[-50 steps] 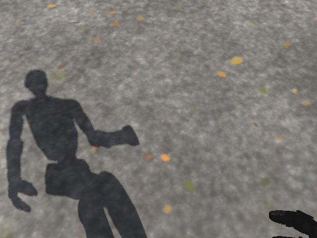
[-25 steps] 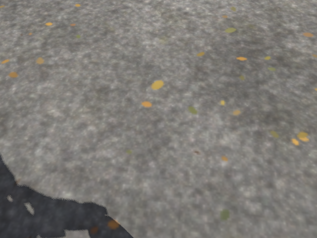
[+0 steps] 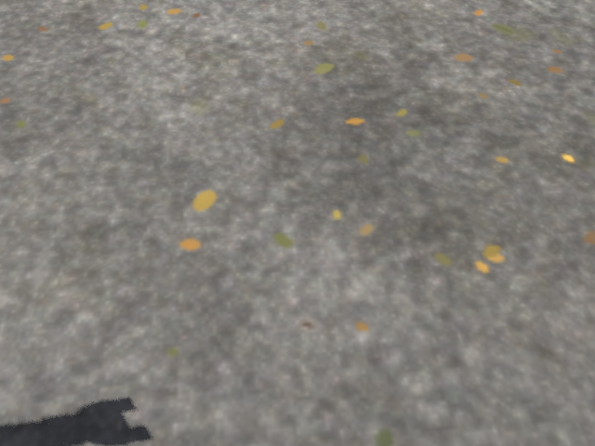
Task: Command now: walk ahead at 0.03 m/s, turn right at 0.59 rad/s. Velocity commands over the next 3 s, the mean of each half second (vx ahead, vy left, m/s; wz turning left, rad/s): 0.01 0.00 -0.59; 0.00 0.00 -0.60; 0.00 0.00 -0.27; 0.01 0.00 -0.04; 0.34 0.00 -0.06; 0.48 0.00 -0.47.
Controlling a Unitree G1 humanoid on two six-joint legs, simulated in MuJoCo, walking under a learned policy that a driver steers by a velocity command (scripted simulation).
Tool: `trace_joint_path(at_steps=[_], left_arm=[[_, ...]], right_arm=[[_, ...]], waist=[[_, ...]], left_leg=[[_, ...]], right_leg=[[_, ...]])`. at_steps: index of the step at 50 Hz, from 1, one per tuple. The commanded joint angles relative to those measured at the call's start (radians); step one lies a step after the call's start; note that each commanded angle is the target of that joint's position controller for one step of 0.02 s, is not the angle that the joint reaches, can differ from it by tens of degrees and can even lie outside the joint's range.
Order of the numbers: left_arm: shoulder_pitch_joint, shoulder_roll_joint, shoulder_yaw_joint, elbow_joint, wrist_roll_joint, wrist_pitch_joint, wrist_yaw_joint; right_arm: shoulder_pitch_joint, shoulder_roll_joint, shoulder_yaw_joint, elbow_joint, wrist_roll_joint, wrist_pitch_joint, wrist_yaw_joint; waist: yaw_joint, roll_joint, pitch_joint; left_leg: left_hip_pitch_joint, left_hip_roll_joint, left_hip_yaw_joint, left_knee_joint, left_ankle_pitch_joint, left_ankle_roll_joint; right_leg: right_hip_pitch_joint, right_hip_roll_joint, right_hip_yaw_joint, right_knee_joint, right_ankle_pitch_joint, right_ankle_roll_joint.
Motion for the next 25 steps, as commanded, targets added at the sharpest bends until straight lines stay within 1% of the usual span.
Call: trace_joint_path(at_steps=[1, 2, 3, 4, 5, 6, 7, 8, 9, 10, 11, 14, 16, 18, 19, 20, 21, 22, 23, 24, 25], left_arm=[[0.008, 0.088, 0.020, -0.076, -0.006, -0.002, 0.004], [0.044, 0.062, 0.016, -0.102, -0.011, -0.008, 0.000], [0.036, 0.151, 0.040, -0.094, 0.008, -0.023, -0.004], [0.047, 0.191, 0.058, -0.072, 0.000, -0.022, -0.007], [0.065, 0.176, 0.060, -0.048, -0.005, -0.010, -0.003], [0.073, 0.155, 0.056, -0.040, -0.002, 0.002, 0.001], [0.072, 0.124, 0.047, -0.041, -0.005, 0.011, -0.001], [0.055, 0.103, 0.040, -0.052, -0.010, 0.014, -0.004], [0.024, 0.090, 0.034, -0.068, -0.015, 0.013, -0.005], [-0.007, 0.080, 0.030, -0.083, -0.017, 0.011, -0.007], [-0.027, 0.074, 0.026, -0.096, -0.016, 0.010, -0.009], [-0.044, 0.059, 0.015, -0.116, -0.009, 0.008, -0.023], [-0.033, 0.072, 0.019, -0.118, -0.009, 0.011, -0.031], [-0.016, 0.082, 0.026, -0.117, -0.010, 0.016, -0.039], [0.007, 0.080, 0.029, -0.111, -0.010, 0.018, -0.043], [0.047, 0.078, 0.033, -0.096, -0.009, 0.018, -0.045], [0.085, 0.098, 0.044, -0.083, -0.007, 0.017, -0.039], [0.119, 0.191, 0.069, -0.089, -0.008, 0.012, -0.025], [0.117, 0.285, 0.082, -0.110, 0.020, -0.001, -0.023], [0.132, 0.223, 0.066, -0.110, 0.042, -0.025, -0.030], [0.089, 0.195, 0.052, -0.099, 0.038, -0.040, -0.027]], right_arm=[[0.079, -0.170, -0.054, -0.053, -0.013, -0.026, 0.003], [0.044, -0.261, -0.073, -0.056, -0.040, -0.010, -0.002], [0.035, -0.206, -0.065, -0.075, -0.055, -0.010, -0.001], [0.001, -0.156, -0.051, -0.093, -0.046, -0.009, -0.007], [-0.035, -0.128, -0.044, -0.100, -0.030, -0.006, -0.010], [-0.048, -0.112, -0.038, -0.103, -0.014, -0.003, -0.013], [-0.047, -0.106, -0.033, -0.103, -0.010, 0.001, -0.017], [-0.038, -0.110, -0.034, -0.101, -0.013, 0.007, -0.020], [-0.019, -0.115, -0.037, -0.097, -0.017, 0.013, -0.023], [0.002, -0.123, -0.040, -0.092, -0.019, 0.018, -0.025], [0.018, -0.134, -0.045, -0.088, -0.020, 0.022, -0.027], [0.011, -0.173, -0.062, -0.088, -0.013, 0.029, -0.020], [0.003, -0.188, -0.068, -0.085, -0.005, 0.030, -0.011], [0.000, -0.195, -0.072, -0.079, 0.008, 0.028, -0.004], [-0.011, -0.197, -0.073, -0.076, 0.017, 0.027, -0.002], [-0.021, -0.190, -0.072, -0.072, 0.028, 0.026, -0.002], [0.024, -0.159, -0.065, -0.050, 0.028, 0.023, 0.001], [0.050, -0.105, -0.051, -0.055, -0.005, 0.020, 0.006], [-0.037, -0.074, -0.033, -0.127, -0.036, 0.016, -0.001], [-0.099, -0.125, -0.049, -0.129, -0.022, 0.014, -0.008], [-0.094, -0.139, -0.056, -0.123, -0.004, 0.017, -0.008]], waist=[[-0.033, -0.046, -0.154], [0.031, 0.270, -0.108], [-0.005, 0.273, -0.112], [0.003, 0.183, -0.106], [0.016, 0.135, -0.086], [0.010, 0.130, -0.074], [0.004, 0.133, -0.062], [-0.005, 0.143, -0.051], [-0.023, 0.162, -0.050], [-0.044, 0.179, -0.056], [-0.058, 0.190, -0.069], [-0.069, 0.207, -0.098], [-0.067, 0.217, -0.103], [-0.058, 0.217, -0.100], [-0.039, 0.209, -0.098], [-0.013, 0.195, -0.101], [-0.004, 0.138, -0.109], [-0.017, -0.093, -0.119], [0.001, -0.330, -0.109], [0.062, -0.203, -0.158], [0.026, -0.164, -0.124]], left_leg=[[0.242, 0.162, -0.096, -0.252, 0.134, 0.085], [0.288, 0.360, -0.334, -0.288, 0.326, 0.237], [0.250, 0.444, -0.426, -0.299, 0.392, 0.332], [0.231, 0.401, -0.330, -0.276, 0.392, 0.314], [0.224, 0.332, -0.227, -0.258, 0.369, 0.267], [0.237, 0.296, -0.165, -0.249, 0.356, 0.243], [0.234, 0.275, -0.114, -0.251, 0.376, 0.240], [0.232, 0.252, -0.066, -0.261, 0.375, 0.241], [0.262, 0.247, -0.041, -0.265, 0.375, 0.247], [0.300, 0.256, -0.032, -0.264, 0.385, 0.257], [0.330, 0.271, -0.026, -0.261, 0.397, 0.266], [0.320, 0.302, 0.016, -0.254, 0.422, 0.275], [0.300, 0.316, 0.037, -0.248, 0.428, 0.275], [0.300, 0.331, 0.046, -0.224, 0.416, 0.264], [0.288, 0.330, 0.061, -0.196, 0.406, 0.246], [0.259, 0.316, 0.090, -0.150, 0.373, 0.213], [0.185, 0.284, 0.140, -0.067, 0.282, 0.152], [-0.028, 0.190, 0.244, 0.175, 0.007, 0.052], [-0.296, 0.041, 0.212, 0.393, -0.402, -0.016], [-0.297, 0.048, 0.074, 0.553, -0.418, -0.013], [-0.296, 0.062, 0.048, 0.588, -0.338, 0.001]], right_leg=[[0.027, -0.153, 0.204, 0.040, -0.119, -0.065], [-0.182, 0.020, -0.018, 0.229, -0.400, 0.001], [-0.228, -0.029, -0.048, 0.479, -0.465, 0.049], [-0.221, -0.059, -0.044, 0.589, -0.401, 0.066], [-0.221, -0.071, -0.063, 0.637, -0.345, 0.086], [-0.242, -0.080, -0.075, 0.686, -0.296, 0.103], [-0.246, -0.087, -0.091, 0.706, -0.269, 0.117], [-0.243, -0.094, -0.125, 0.678, -0.243, 0.126], [-0.252, -0.104, -0.149, 0.628, -0.225, 0.133], [-0.259, -0.117, -0.161, 0.573, -0.220, 0.140], [-0.248, -0.133, -0.168, 0.522, -0.226, 0.145], [-0.128, -0.166, -0.207, 0.362, -0.245, 0.133], [-0.055, -0.164, -0.241, 0.275, -0.240, 0.116], [-0.005, -0.159, -0.261, 0.172, -0.209, 0.090], [0.042, -0.153, -0.273, 0.085, -0.155, 0.068], [0.119, -0.135, -0.291, -0.032, -0.065, 0.038], [0.237, -0.126, -0.260, -0.128, 0.040, 0.003], [0.410, -0.299, -0.004, -0.176, 0.329, -0.067], [0.427, -0.528, 0.323, -0.172, 0.535, -0.280], [0.392, -0.526, 0.307, -0.191, 0.466, -0.336], [0.352, -0.469, 0.214, -0.192, 0.397, -0.284]])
